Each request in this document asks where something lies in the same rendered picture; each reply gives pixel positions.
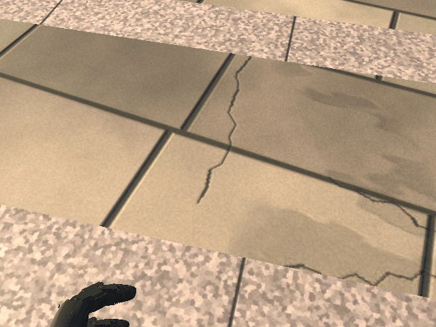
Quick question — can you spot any robot left hand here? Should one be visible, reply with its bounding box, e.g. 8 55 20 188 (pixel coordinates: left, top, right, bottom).
50 282 136 327

